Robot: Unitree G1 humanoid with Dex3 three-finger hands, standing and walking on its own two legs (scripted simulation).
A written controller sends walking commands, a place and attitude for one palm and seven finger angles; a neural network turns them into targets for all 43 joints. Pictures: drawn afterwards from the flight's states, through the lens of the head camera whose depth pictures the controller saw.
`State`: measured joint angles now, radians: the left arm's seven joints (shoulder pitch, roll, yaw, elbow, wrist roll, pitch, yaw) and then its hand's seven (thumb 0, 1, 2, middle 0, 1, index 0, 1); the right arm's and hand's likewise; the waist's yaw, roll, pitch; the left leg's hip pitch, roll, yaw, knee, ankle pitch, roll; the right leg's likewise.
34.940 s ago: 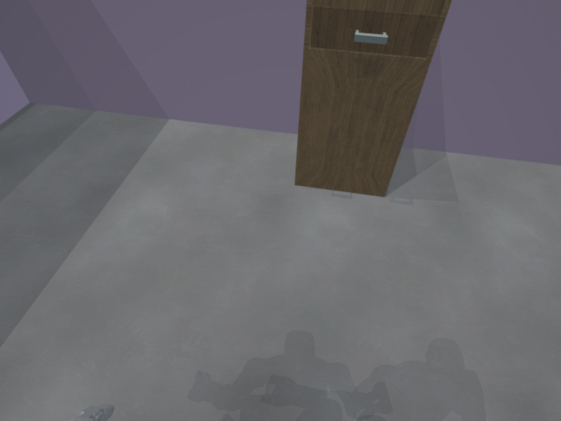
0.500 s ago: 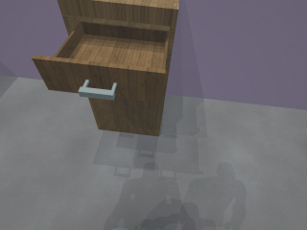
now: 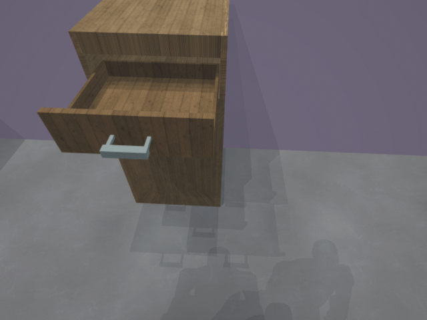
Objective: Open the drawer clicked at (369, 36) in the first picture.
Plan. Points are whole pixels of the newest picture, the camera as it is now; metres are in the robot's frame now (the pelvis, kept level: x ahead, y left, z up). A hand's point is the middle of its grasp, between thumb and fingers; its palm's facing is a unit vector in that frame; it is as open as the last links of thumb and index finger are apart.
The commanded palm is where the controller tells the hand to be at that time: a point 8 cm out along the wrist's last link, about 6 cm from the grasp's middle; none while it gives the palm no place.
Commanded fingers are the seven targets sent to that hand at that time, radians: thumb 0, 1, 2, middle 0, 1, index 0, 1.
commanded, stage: let the arm hang, fingers relaxed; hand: left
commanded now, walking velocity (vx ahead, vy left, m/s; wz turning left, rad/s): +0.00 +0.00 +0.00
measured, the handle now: (127, 145) +0.50 +0.25 +0.02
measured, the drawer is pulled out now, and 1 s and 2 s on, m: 0.30 0.30 0.30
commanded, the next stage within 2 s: look to check the result in 0.14 s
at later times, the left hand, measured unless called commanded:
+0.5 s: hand out of the picture -0.01 +0.16 -0.17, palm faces +0.04 -0.98 -0.20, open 7.4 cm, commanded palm none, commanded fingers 0.00 0.90 0.90 -0.20 -0.30 -0.20 -0.30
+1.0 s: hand out of the picture +0.04 +0.19 -0.17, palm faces +0.01 -0.97 -0.24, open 7.4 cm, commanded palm none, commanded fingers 0.00 0.90 0.90 -0.20 -0.30 -0.20 -0.30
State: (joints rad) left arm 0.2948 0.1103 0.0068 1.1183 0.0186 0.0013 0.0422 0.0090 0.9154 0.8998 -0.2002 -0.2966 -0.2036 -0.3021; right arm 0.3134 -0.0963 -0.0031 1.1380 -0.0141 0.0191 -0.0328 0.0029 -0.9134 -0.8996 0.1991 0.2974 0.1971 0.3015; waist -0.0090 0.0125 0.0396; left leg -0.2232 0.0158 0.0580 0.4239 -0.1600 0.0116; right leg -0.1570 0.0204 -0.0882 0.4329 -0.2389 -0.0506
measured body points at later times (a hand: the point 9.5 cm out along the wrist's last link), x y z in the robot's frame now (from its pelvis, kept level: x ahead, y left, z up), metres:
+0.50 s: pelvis +0.01 +0.00 +0.00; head +0.03 -0.01 +0.45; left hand -0.01 +0.22 -0.16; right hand +0.00 -0.21 -0.16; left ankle +0.05 +0.11 -0.74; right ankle +0.00 -0.08 -0.74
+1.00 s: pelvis +0.02 +0.00 +0.00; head +0.04 -0.01 +0.45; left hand +0.04 +0.24 -0.15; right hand +0.03 -0.24 -0.16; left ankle +0.05 +0.11 -0.74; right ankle +0.00 -0.08 -0.74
